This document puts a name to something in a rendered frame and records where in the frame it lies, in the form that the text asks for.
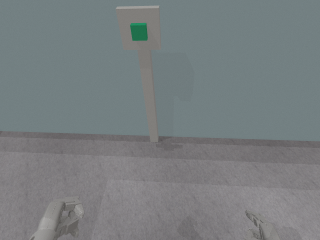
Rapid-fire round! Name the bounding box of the left robot hand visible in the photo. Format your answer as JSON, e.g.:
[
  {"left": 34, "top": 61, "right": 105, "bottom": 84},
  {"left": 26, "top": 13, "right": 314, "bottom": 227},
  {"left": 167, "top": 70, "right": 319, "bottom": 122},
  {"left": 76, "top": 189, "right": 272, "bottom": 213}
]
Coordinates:
[{"left": 37, "top": 196, "right": 84, "bottom": 238}]

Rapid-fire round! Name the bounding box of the left robot forearm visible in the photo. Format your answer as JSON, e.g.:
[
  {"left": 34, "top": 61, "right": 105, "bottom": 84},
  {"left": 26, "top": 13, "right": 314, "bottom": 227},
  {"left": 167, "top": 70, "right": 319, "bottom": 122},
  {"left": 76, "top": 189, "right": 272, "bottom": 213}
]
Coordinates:
[{"left": 29, "top": 229, "right": 58, "bottom": 240}]

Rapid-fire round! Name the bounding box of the button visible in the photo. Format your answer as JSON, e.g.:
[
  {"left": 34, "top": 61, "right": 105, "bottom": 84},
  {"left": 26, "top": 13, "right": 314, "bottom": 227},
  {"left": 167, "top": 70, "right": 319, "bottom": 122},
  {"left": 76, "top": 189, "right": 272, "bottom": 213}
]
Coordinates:
[{"left": 130, "top": 23, "right": 148, "bottom": 41}]

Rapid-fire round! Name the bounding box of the panel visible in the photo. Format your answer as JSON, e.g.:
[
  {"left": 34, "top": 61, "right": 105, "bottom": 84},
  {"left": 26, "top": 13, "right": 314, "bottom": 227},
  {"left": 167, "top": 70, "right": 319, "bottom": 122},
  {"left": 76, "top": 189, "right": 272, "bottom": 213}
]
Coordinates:
[{"left": 115, "top": 5, "right": 161, "bottom": 142}]

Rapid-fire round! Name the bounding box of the right robot hand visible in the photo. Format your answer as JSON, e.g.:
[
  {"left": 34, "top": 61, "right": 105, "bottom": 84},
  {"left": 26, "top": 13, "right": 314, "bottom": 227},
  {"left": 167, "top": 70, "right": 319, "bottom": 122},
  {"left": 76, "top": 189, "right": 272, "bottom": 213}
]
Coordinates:
[{"left": 244, "top": 210, "right": 281, "bottom": 240}]

